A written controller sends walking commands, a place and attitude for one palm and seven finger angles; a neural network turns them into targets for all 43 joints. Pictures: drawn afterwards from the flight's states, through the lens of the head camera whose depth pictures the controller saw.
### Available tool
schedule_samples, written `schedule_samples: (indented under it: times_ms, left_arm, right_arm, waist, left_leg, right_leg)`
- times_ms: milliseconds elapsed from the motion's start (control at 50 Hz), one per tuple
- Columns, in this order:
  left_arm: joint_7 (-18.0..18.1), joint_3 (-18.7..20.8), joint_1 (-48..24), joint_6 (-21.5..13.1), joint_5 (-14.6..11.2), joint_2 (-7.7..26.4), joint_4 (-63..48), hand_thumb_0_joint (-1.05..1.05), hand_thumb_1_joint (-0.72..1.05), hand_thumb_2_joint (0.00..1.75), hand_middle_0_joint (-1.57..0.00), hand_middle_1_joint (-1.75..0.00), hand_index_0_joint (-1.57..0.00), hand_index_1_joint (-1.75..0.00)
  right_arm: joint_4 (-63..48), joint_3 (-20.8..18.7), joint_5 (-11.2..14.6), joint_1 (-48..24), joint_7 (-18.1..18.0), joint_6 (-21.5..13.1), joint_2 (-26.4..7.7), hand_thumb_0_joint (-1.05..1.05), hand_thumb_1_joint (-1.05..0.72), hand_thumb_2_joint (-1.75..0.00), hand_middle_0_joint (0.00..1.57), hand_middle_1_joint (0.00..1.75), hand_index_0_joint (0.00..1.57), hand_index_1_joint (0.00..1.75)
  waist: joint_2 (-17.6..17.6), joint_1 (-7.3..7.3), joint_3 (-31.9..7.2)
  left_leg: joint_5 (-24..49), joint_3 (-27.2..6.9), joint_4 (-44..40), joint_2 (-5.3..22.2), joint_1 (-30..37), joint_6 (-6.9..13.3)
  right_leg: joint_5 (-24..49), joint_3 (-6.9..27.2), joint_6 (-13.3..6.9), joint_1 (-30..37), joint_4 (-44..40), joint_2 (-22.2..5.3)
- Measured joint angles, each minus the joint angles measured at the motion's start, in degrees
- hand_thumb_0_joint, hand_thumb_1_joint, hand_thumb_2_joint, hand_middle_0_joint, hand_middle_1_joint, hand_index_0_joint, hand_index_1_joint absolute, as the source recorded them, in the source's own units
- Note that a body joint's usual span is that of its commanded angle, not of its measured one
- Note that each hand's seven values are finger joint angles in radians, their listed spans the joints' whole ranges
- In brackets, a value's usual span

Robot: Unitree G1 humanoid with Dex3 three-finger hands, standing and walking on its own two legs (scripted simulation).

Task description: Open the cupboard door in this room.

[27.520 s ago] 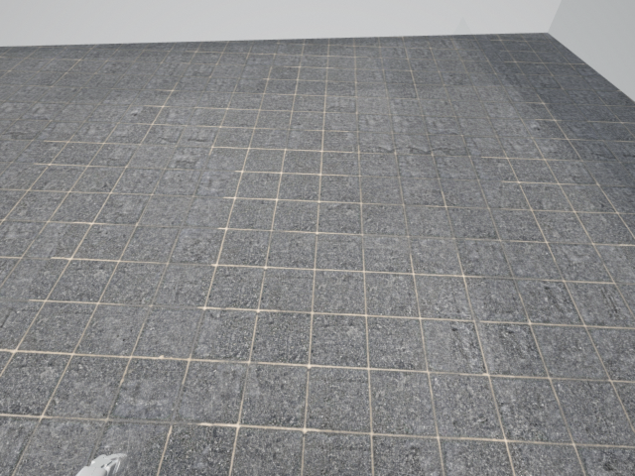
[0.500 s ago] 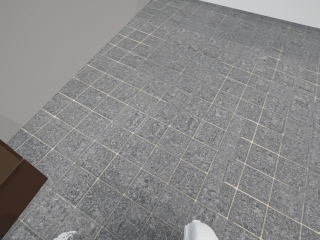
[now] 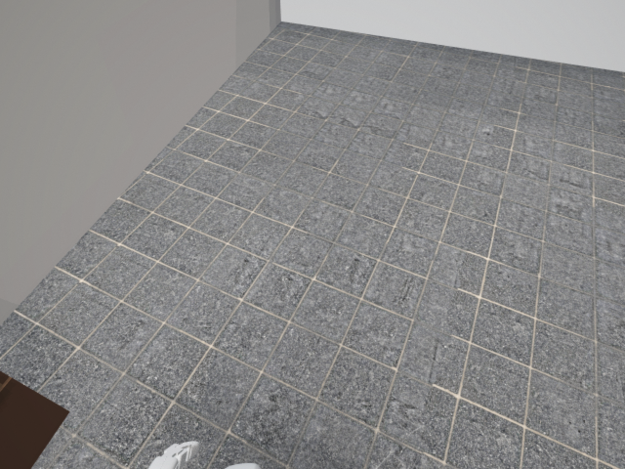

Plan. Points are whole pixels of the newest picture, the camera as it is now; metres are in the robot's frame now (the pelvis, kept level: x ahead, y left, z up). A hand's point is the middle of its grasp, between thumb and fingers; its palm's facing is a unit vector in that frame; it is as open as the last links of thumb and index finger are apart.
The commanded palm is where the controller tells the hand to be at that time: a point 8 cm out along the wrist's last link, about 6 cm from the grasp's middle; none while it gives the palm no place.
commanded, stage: turn to face it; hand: left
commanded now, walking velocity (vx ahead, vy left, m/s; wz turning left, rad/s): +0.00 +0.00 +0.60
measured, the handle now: out of the picture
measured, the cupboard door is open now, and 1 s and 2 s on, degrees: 0 0 0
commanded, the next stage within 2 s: take the last steps up to it in 2.00 s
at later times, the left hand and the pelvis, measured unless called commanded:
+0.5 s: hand out of the picture +0.02 +0.23 -0.16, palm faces +0.27 -0.92 -0.28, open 7.3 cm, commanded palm none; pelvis -0.02 -0.01 +0.01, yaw +16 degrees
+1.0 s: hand out of the picture -0.12 +0.13 -0.15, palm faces +0.58 -0.77 -0.26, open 7.3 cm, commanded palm none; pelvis -0.03 -0.05 +0.01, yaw +36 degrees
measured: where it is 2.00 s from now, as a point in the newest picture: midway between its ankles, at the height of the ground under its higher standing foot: outside the picture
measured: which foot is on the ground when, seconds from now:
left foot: up 0.00-0.04, down 0.06-0.60, up 0.62-1.00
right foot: down 0.00-0.08, up 0.10-0.58, down 0.60-1.00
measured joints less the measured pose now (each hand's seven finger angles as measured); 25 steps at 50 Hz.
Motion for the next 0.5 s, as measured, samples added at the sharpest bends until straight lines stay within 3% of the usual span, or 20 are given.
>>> schedule_samples:
  times_ms: [60, 80, 120, 160, 220, 280, 400, 500]
  left_arm:
    - [0.24, 0.77, 1.22, 0.33, -0.15, 0.62, 0.33, 0.0, 0.91, 0.9, -0.2, -0.3, -0.21, -0.3]
    - [0.28, 1.21, 1.69, 0.63, -0.28, 1.24, 0.47, 0.0, 0.91, 0.9, -0.2, -0.3, -0.21, -0.3]
    - [0.6, 2.02, 2.68, 1.74, -0.38, 2.47, 0.96, 0.0, 0.91, 0.9, -0.2, -0.3, -0.21, -0.3]
    - [0.74, 2.7, 3.33, 2.9, -0.26, 3.46, 1.97, 0.0, 0.91, 0.9, -0.2, -0.3, -0.21, -0.3]
    - [0.39, 3.55, 3.84, 3.31, -0.2, 4.91, 2.83, 0.0, 0.91, 0.9, -0.2, -0.3, -0.2, -0.3]
    - [0.28, 4.02, 4.15, 3.3, -0.22, 6.13, 2.71, 0.01, 0.91, 0.9, -0.19, -0.3, -0.2, -0.3]
    - [0.3, 4.21, 2.9, 3.45, -0.27, 7.32, 1.45, 0.01, 0.91, 0.9, -0.19, -0.3, -0.2, -0.3]
    - [0.28, 3.5, 0.76, 3.33, -0.5, 6.58, -0.43, 0.01, 0.91, 0.9, -0.19, -0.3, -0.2, -0.3]
  right_arm:
    - [-0.49, -0.36, -0.18, -0.16, 0.2, -0.24, 0.19, 0.0, -0.92, -0.9, 0.19, 0.3, 0.2, 0.3]
    - [-0.67, -0.5, -0.3, -0.33, 0.31, -0.49, 0.36, 0.0, -0.92, -0.9, 0.2, 0.3, 0.2, 0.3]
    - [-1.63, -0.61, -0.61, -0.84, 0.38, -1.03, 0.47, 0.0, -0.92, -0.9, 0.2, 0.3, 0.2, 0.3]
    - [-2.56, -0.76, -0.85, -1.16, -0.06, -1.56, 0.26, 0.0, -0.92, -0.9, 0.2, 0.3, 0.2, 0.3]
    - [-3.16, -0.82, -0.85, -1.36, -0.55, -1.96, -0.19, 0.0, -0.92, -0.9, 0.2, 0.3, 0.2, 0.3]
    - [-3.34, -0.91, -0.71, -1.49, -0.56, -2.03, -0.74, 0.0, -0.91, -0.9, 0.2, 0.3, 0.2, 0.3]
    - [-3.76, -1.53, -0.7, -1.81, -0.07, -1.47, -1.82, 0.0, -0.91, -0.9, 0.2, 0.3, 0.21, 0.3]
    - [-4.31, -2.26, -0.91, -2.29, 0.37, -0.61, -3.02, 0.0, -0.91, -0.9, 0.2, 0.3, 0.21, 0.3]
  waist:
    - [-0.98, 0.54, 0.07]
    - [-2.04, 0.74, 0.11]
    - [-3.27, 1.43, 0.38]
    - [-3.0, 1.32, 0.59]
    - [-2.55, 1.57, 0.89]
    - [-2.07, 1.89, 0.86]
    - [-1.16, 1.45, 0.63]
    - [-0.14, 0.41, 0.42]
  left_leg:
    - [4.8, 1.93, -8.85, -0.53, 3.85, 0.69]
    - [5.06, 2.21, -10.01, -1.51, 4.08, 2.92]
    - [4.78, 2.37, -9.69, -2.71, 3.27, 6.15]
    - [5.75, 1.67, -11.3, -3.2, 3.15, 7.35]
    - [8.89, 0.37, -15.93, -4.08, 4.11, 7.55]
    - [11.46, -1.13, -19.58, -4.75, 4.81, 7.66]
    - [14.21, -5.14, -21.84, -5.92, 4.18, 7.06]
    - [15.36, -8.82, -20.96, -6.87, 2.29, 5.71]
  right_leg:
    - [-2.17, -2.48, 1.19, -0.84, 3.19, -1.4]
    - [-3.29, -2.84, 1.73, -1.71, 5.18, -2.59]
    - [-10.35, -0.32, 3.65, -5.38, 13.43, -3.14]
    - [-12.51, 3.24, 4.63, -9.54, 23.26, -2.23]
    - [-8.62, 6.75, 5.78, -13.5, 30.9, -2.13]
    - [-5.8, 8.75, 6.83, -14.9, 31.81, -2.76]
    - [-5.38, 10.79, 7.95, -13.6, 26.64, -2.98]
    - [-7.33, 10.88, 7.46, -10.67, 19.02, -1.4]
